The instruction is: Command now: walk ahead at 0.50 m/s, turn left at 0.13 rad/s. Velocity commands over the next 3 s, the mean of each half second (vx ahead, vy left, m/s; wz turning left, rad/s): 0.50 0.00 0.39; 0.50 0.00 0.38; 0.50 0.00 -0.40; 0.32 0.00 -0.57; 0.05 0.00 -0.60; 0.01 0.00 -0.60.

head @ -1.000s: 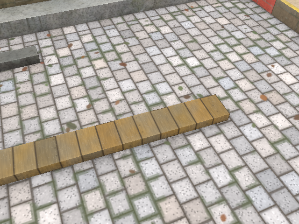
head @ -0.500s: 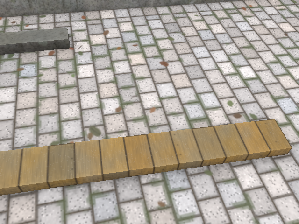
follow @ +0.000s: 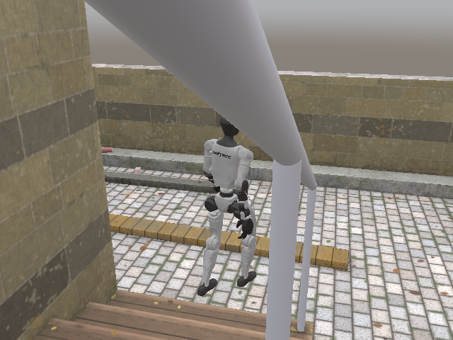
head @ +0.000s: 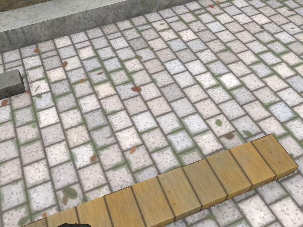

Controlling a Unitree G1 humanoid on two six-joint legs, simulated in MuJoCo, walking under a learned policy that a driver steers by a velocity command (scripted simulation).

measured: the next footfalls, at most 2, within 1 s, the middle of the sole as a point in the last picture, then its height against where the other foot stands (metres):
left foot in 0.40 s outside the picture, level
right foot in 0.94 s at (125, 175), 0.03 m higher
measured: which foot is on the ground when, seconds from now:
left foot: down 0.00-0.02, up 0.04-0.38, down 0.40-0.98, up 1.00-1.00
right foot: down 0.00-0.60, up 0.62-0.92, down 0.94-1.00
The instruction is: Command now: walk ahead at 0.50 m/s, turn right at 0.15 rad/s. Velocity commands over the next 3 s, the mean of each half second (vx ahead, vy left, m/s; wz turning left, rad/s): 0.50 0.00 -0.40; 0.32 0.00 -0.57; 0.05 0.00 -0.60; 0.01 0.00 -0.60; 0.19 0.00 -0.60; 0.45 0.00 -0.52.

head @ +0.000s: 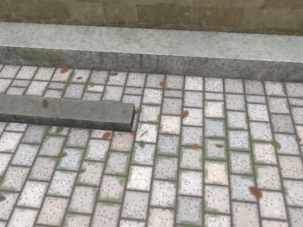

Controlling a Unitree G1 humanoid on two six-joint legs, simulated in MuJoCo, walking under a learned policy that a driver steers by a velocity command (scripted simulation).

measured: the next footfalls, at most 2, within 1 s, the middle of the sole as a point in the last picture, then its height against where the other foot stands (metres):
left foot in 0.40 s outside the picture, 0.03 m lower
right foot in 0.84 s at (204, 218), level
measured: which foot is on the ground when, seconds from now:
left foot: up 0.00-0.38, down 0.40-0.84, up 0.86-1.00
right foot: down 0.00-0.40, up 0.42-0.82, down 0.84-1.00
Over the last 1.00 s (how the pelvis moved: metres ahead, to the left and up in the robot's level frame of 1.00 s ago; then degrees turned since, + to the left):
0.56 0.14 0.01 25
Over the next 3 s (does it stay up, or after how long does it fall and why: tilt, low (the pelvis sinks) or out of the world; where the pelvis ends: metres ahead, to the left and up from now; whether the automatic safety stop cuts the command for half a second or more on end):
stays up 0.45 -0.31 -0.01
